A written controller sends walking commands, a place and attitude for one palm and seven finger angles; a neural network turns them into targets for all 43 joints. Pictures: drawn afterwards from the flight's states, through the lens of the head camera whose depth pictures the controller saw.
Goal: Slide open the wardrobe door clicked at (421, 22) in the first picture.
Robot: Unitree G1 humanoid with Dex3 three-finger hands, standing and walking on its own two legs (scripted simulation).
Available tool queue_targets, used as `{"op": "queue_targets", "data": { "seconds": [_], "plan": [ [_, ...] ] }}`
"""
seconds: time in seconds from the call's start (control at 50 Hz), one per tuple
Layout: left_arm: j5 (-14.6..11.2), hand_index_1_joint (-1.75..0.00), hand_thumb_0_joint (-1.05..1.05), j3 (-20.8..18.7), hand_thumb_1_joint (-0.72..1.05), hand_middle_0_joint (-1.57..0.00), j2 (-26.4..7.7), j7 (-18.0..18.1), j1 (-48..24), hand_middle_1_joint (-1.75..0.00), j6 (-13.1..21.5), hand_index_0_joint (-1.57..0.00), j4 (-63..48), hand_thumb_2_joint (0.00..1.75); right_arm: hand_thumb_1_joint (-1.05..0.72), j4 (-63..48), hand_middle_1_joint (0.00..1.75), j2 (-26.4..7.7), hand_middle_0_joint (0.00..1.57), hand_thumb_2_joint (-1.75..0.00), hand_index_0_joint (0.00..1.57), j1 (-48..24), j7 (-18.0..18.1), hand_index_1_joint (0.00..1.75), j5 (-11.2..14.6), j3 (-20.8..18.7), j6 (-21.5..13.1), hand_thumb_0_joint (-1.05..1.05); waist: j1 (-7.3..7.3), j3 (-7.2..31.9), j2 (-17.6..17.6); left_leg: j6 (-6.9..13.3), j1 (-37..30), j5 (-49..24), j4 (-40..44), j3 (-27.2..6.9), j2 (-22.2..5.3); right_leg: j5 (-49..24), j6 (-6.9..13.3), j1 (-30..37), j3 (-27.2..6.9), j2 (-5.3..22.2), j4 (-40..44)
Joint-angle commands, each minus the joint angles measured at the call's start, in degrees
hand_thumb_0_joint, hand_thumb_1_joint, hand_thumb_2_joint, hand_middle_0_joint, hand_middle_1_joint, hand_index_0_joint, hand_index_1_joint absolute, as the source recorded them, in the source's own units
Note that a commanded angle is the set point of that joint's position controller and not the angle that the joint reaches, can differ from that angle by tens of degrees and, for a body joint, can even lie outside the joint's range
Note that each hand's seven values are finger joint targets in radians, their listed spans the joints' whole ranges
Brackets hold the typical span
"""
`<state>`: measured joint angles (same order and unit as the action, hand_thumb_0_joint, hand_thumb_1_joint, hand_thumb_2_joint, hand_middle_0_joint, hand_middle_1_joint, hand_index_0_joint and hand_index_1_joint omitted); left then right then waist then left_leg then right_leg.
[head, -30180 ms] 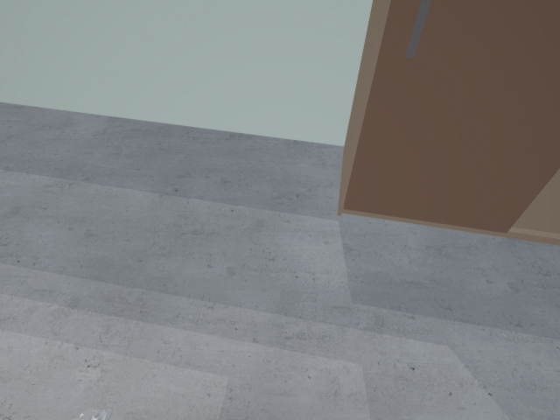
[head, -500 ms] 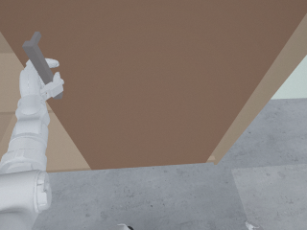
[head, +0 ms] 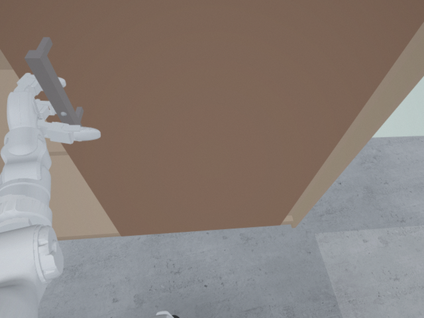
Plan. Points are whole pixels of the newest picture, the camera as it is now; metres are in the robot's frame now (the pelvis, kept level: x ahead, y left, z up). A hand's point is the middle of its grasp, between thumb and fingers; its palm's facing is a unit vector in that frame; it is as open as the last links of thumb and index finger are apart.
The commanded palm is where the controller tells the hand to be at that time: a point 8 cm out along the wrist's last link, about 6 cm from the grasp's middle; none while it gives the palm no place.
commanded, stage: loosen the grip on the handle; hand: left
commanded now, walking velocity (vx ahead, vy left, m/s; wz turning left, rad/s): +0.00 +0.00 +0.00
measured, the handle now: (61, 90) +0.49 +0.28 +0.15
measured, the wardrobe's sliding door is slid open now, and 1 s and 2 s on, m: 0.65 0.65 0.65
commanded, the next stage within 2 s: slip the hand off the handle in 0.12 s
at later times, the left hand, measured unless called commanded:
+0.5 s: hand (28, 119) +0.44 +0.33 +0.12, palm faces +0.40 -0.90 -0.19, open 14.3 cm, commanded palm +0.40 +0.36 +0.13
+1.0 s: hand (19, 122) +0.43 +0.35 +0.12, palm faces +0.31 -0.93 -0.18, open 14.7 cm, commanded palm +0.38 +0.39 +0.13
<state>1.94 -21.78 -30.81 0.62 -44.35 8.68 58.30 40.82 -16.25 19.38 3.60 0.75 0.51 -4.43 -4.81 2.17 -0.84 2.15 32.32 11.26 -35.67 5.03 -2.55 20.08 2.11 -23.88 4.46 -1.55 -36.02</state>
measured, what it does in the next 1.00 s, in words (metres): stands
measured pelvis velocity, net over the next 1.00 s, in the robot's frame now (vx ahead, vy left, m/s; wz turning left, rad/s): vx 0.02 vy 0.02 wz -0.02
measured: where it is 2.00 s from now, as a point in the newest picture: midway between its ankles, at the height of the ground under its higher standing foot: outside the picture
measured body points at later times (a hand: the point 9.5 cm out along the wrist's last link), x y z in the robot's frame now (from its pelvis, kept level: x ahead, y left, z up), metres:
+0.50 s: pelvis +0.01 +0.01 +0.00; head +0.05 +0.03 +0.45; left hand +0.41 +0.38 +0.14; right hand +0.10 -0.26 -0.10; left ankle +0.07 +0.10 -0.72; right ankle -0.02 -0.10 -0.72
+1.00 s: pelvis +0.02 +0.02 +0.00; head +0.06 +0.03 +0.45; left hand +0.41 +0.39 +0.13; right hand +0.05 -0.26 -0.11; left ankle +0.07 +0.10 -0.72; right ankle -0.02 -0.10 -0.72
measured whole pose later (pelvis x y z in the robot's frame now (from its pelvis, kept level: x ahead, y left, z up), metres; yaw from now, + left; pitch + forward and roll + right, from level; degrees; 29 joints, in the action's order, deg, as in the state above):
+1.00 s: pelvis +0.02 +0.02 +0.00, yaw -1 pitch +9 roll -2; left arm -4.1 -27.3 -36.3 -10.7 -32.7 6.8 50.2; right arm 37.9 -16.8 23.8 4.7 2.2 0.6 -1.6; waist -3.9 4.8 1.2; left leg 3.5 33.7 14.4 -38.4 5.8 -2.5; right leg 20.9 0.6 -23.9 3.4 -1.4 -35.4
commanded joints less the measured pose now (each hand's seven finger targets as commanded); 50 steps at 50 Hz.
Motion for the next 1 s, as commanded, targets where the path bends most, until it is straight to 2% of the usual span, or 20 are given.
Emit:
{"op": "queue_targets", "data": {
  "seconds": [0.0,0.04,0.12,0.16,0.18,0.2,0.22,0.24,0.34,0.42,0.5,0.52,0.58,0.68,0.72,0.78,0.82,0.88,0.94,0.98],
  "plan": [
    [-3.2,-1.17,0.00,-1.0,-0.55,-0.26,-13.1,-0.7,-20.5,-1.17,2.4,-0.26,-11.7,0.20,-0.90,-6.1,0.30,-8.9,0.20,-0.90,0.20,2.2,0.9,0.30,0.6,-3.5,-1.6,0.00,1.32,19.2,3.4,1.8,-20.4,-5.4,1.7,-4.7,1.2,-11.2,-1.2,-2.2,-3.5,0.4,6.6],
    [-4.0,-1.15,0.00,-1.9,-0.55,-0.25,-14.0,-1.7,-20.2,-1.15,1.6,-0.25,-15.0,0.20,-0.90,-5.9,0.30,-9.2,0.20,-0.90,0.20,2.8,1.0,0.30,0.9,-4.0,-1.3,0.00,1.55,21.2,4.4,1.6,-23.1,-8.4,1.7,-5.0,0.8,-13.2,-1.2,-2.3,-3.3,0.0,6.4],
    [-4.0,-1.15,0.00,-1.5,-0.55,-0.25,-13.0,-1.1,-18.0,-1.15,0.2,-0.25,-19.0,0.20,-0.90,-6.2,0.30,-9.0,0.20,-0.90,0.20,3.0,1.0,0.30,1.0,-4.0,-1.0,0.00,1.70,18.9,4.8,1.6,-23.9,-11.1,1.7,-5.6,0.5,-14.3,-1.2,-3.6,-2.6,-0.3,6.1],
    [-3.8,-1.15,0.00,-0.1,-0.55,-0.25,-10.2,-0.4,-15.3,-1.15,-0.9,-0.25,-19.8,0.20,-0.90,-6.8,0.30,-8.5,0.20,-0.90,0.20,2.5,0.8,0.30,1.1,-4.0,-0.8,0.00,1.71,17.6,4.3,1.5,-24.1,-10.6,1.9,-5.9,0.4,-13.3,-1.2,-4.6,-2.3,-0.3,6.1],
    [-3.6,-1.15,0.00,-0.5,-0.55,-0.25,-10.9,0.0,-15.8,-1.15,-1.0,-0.25,-21.1,0.20,-0.90,-6.8,0.30,-8.7,0.20,-0.90,0.20,2.5,0.8,0.30,1.1,-4.0,-0.8,0.00,1.56,17.7,3.7,1.4,-24.4,-10.3,2.2,-6.4,0.2,-12.5,-1.1,-4.8,-2.1,-0.4,6.0],
    [-2.9,-1.15,0.00,-7.2,-0.55,-0.25,-20.5,0.8,-18.8,-1.15,-0.9,-0.25,-19.3,0.20,-0.90,-6.0,0.30,-9.5,0.20,-0.90,0.20,3.0,1.5,0.30,1.0,-3.7,-0.5,0.00,1.68,15.9,2.5,1.8,-21.9,-10.0,1.9,-6.2,0.3,-13.1,-1.1,-3.6,-2.7,-0.1,6.3],
    [-2.1,-1.15,0.00,-8.0,-0.55,-0.25,-22.4,0.9,-19.8,-1.15,-0.9,-0.25,-20.3,0.20,-0.90,-6.2,0.30,-9.5,0.20,-0.90,0.20,3.3,1.6,0.30,0.6,-3.6,-0.1,0.00,1.81,18.8,2.9,1.8,-21.4,-10.5,2.0,-5.8,0.7,-14.0,-1.4,-1.6,-3.1,-0.1,5.8],
    [-2.2,-1.15,0.00,-6.9,-0.55,-0.25,-19.9,0.7,-17.5,-1.15,-1.3,-0.25,-18.8,0.20,-0.90,-6.7,0.30,-8.8,0.20,-0.90,0.20,3.1,1.6,0.30,0.9,-3.4,0.1,0.00,2.00,18.0,2.1,1.7,-21.0,-10.7,2.1,-5.5,0.8,-14.4,-1.3,-1.1,-3.0,-0.1,5.7],
    [-2.6,-1.15,0.00,-8.5,-0.55,-0.25,-21.3,-0.8,-13.9,-1.15,-1.5,-0.25,-20.1,0.20,-0.90,-8.1,0.30,-8.4,0.20,-0.90,0.20,2.1,1.9,0.30,0.9,-3.0,0.3,0.00,3.47,19.4,5.7,1.3,-22.3,-12.6,1.7,-5.2,0.7,-15.4,-1.1,-0.9,-2.9,-0.1,5.1],
    [-1.7,-1.15,0.00,-5.9,-0.55,-0.25,-21.1,-2.8,-16.7,-1.15,-0.6,-0.25,-20.8,0.20,-0.90,-8.3,0.30,-8.8,0.20,-0.90,0.20,2.5,2.0,0.30,0.9,-2.9,0.2,0.00,1.50,18.3,7.2,1.4,-23.2,-11.4,1.3,-5.8,0.3,-13.8,-1.2,-3.7,-2.9,-0.3,5.4],
    [-3.6,-1.15,0.00,-1.5,-0.55,-0.25,-17.4,-6.1,-21.6,-1.15,1.2,-0.25,-19.1,0.20,-0.90,-7.7,0.30,-9.0,0.20,-0.90,0.20,3.1,2.7,0.30,1.4,-2.9,-0.4,0.00,-0.78,15.9,6.8,1.4,-24.2,-5.9,1.7,-7.6,0.1,-9.0,-0.9,-7.1,-2.7,-0.5,6.6],
    [-3.9,-1.15,0.00,-3.2,-0.55,-0.25,-19.7,-6.6,-22.6,-1.15,1.4,-0.25,-18.3,0.20,-0.90,-6.7,0.30,-9.6,0.20,-0.90,0.20,3.5,2.8,0.30,1.4,-3.2,-0.5,0.00,-0.50,17.5,7.5,1.2,-25.4,-4.9,1.9,-8.1,0.1,-8.2,-1.0,-7.9,-3.0,-0.6,6.8],
    [-4.7,-1.15,0.00,-1.4,-0.55,-0.25,-18.6,-8.4,-24.2,-1.15,1.5,-0.25,-13.8,0.20,-0.90,-5.7,0.30,-9.8,0.20,-0.90,0.20,4.1,3.2,0.30,1.6,-2.8,-0.8,0.00,-1.38,15.5,7.0,1.2,-23.9,-1.8,2.1,-8.6,0.4,-6.6,-1.1,-9.5,-3.0,-0.3,7.0],
    [-3.3,-1.15,0.00,-4.0,-0.55,-0.25,-24.6,-9.4,-25.3,-1.15,1.7,-0.25,-9.4,0.20,-0.90,-5.4,0.30,-10.5,0.20,-0.90,0.20,5.1,3.3,0.30,1.3,-2.5,-0.4,0.00,-0.73,16.0,7.1,1.3,-21.2,-0.9,1.8,-8.9,0.7,-5.7,-1.0,-9.6,-2.8,-0.1,6.3],
    [-2.9,-1.15,0.00,-6.8,-0.55,-0.25,-28.6,-9.3,-25.7,-1.15,3.6,-0.25,-12.9,0.20,-0.90,-5.9,0.30,-10.7,0.20,-0.90,0.20,5.5,3.2,0.30,1.0,-2.7,-0.2,0.00,0.44,21.3,10.6,1.3,-23.5,-4.8,0.8,-8.6,0.7,-7.5,-0.8,-7.9,-3.0,-0.3,5.5],
    [-3.0,-1.15,0.00,-7.3,-0.55,-0.25,-28.2,-9.5,-23.1,-1.15,4.9,-0.25,-11.9,0.20,-0.90,-6.2,0.30,-10.6,0.20,-0.90,0.20,6.1,2.8,0.30,0.7,-2.7,0.1,0.00,0.58,21.6,10.3,1.0,-24.7,-6.5,0.4,-9.1,0.3,-7.8,-0.8,-9.2,-2.3,-0.8,4.7],
    [-4.3,-1.15,0.00,-9.3,-0.55,-0.25,-28.3,-10.1,-15.4,-1.15,4.9,-0.25,-11.5,0.20,-0.90,-7.3,0.30,-10.6,0.20,-0.90,0.20,6.0,2.6,0.30,0.8,-2.9,0.4,0.00,2.47,22.4,8.4,1.2,-23.3,-8.6,0.2,-8.2,0.3,-9.5,-0.7,-6.6,-2.3,-1.1,4.6],
    [-5.6,-1.15,0.00,-5.9,-0.55,-0.25,-23.0,-11.4,-11.1,-1.15,2.9,-0.25,-16.5,0.20,-0.90,-9.0,0.30,-10.3,0.20,-0.90,0.20,4.9,2.1,0.30,1.4,-3.3,0.6,0.00,2.69,21.8,10.5,1.1,-24.7,-9.9,0.5,-8.0,0.2,-10.1,-0.8,-7.3,-1.9,-1.2,4.7],
    [-7.5,-1.15,0.00,-10.3,-0.55,-0.25,-24.9,-11.1,-3.1,-1.15,0.8,-0.25,-21.4,0.20,-0.90,-10.3,0.30,-10.4,0.20,-0.90,0.20,4.6,2.0,0.30,1.9,-3.8,0.7,0.00,4.73,22.0,7.8,1.3,-24.3,-12.9,0.8,-7.7,0.1,-12.2,-0.8,-4.5,-1.8,-1.5,5.0],
    [-8.7,-1.15,0.00,-11.6,-0.55,-0.25,-24.7,-10.6,-0.7,-1.15,-0.4,-0.25,-24.7,0.20,-0.90,-11.1,0.30,-10.1,0.20,-0.90,0.20,3.3,2.1,0.30,2.1,-3.6,0.6,0.00,4.55,19.3,5.3,1.6,-21.8,-11.6,1.3,-7.0,0.2,-12.4,-1.1,-3.6,-1.8,-1.5,5.2]
  ]
}}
